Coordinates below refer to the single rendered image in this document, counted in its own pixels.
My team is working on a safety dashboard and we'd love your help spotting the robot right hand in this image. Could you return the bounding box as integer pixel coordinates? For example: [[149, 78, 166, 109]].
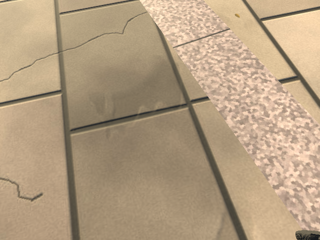
[[295, 230, 320, 240]]

